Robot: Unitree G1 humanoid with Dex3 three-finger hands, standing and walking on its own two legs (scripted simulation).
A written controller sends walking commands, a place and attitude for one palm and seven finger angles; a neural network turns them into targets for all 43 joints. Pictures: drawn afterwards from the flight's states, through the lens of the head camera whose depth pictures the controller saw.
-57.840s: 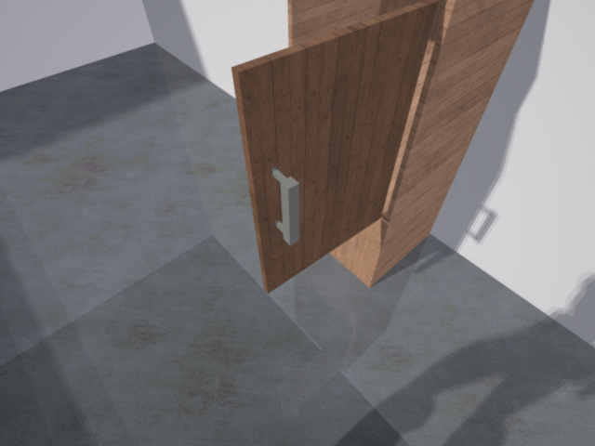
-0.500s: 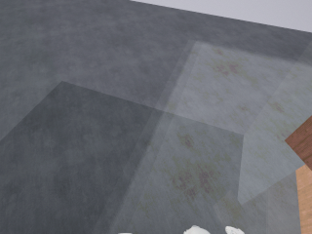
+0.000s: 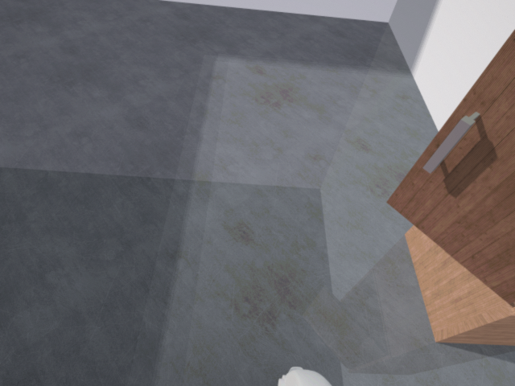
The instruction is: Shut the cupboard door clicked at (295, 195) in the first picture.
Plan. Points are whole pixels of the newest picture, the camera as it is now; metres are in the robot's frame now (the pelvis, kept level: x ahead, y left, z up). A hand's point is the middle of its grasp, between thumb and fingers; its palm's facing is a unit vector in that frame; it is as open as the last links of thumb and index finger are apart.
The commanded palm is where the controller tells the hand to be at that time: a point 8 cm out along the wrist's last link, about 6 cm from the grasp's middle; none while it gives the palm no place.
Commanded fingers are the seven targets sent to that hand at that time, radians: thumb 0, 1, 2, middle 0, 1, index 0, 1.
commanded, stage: turn to face it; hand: left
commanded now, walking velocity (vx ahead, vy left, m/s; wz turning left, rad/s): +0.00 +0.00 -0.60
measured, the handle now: (451, 143) +0.65 -0.41 -0.02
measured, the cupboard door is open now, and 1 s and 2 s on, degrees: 41 41 41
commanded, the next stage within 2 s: take the last steps up to it in 1.22 s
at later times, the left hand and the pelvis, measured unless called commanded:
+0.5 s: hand (178, 349) +0.19 +0.15 -0.16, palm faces -0.30 -0.93 -0.23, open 7.4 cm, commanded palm none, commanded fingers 0.00 0.90 0.90 -0.20 -0.30 -0.20 -0.30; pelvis +0.03 -0.01 -0.01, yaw -17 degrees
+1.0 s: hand (204, 320) +0.24 +0.11 -0.16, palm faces -0.54 -0.79 -0.28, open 7.4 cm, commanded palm none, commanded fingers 0.00 0.90 0.90 -0.20 -0.30 -0.20 -0.30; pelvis +0.04 -0.01 -0.01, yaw -34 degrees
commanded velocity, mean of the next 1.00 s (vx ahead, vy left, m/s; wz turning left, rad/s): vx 0.00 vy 0.00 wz -0.54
